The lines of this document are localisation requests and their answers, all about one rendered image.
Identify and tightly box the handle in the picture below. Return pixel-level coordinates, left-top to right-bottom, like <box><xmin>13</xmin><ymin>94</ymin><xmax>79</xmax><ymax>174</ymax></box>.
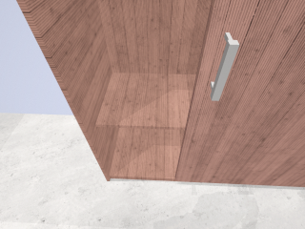
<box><xmin>210</xmin><ymin>32</ymin><xmax>239</xmax><ymax>101</ymax></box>

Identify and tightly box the wardrobe door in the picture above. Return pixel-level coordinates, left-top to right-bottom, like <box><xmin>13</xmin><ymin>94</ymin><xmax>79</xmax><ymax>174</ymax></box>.
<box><xmin>174</xmin><ymin>0</ymin><xmax>305</xmax><ymax>187</ymax></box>

